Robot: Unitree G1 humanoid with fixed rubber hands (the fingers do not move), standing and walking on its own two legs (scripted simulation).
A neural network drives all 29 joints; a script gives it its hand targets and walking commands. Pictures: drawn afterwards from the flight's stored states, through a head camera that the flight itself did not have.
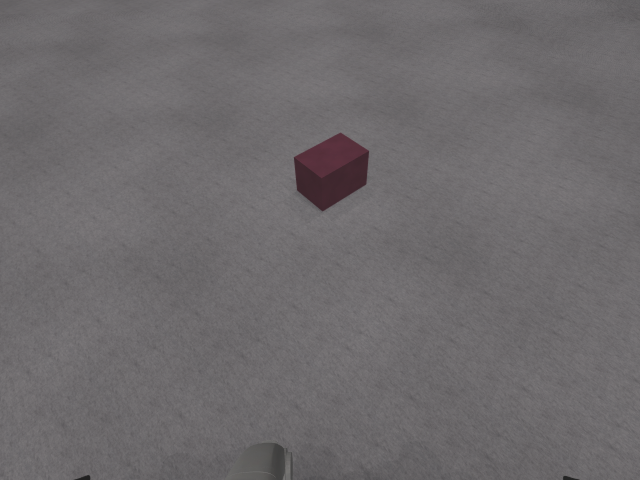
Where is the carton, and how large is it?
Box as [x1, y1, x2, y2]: [294, 133, 368, 210]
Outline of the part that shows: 341,133 325,140 294,157 297,190 321,210 325,209 365,184 366,181 368,151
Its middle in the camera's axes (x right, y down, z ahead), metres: +0.05 -0.33 +1.73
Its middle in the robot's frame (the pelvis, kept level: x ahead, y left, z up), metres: +1.42 +0.00 -0.65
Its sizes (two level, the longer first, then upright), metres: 0.267 0.183 0.189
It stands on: the floor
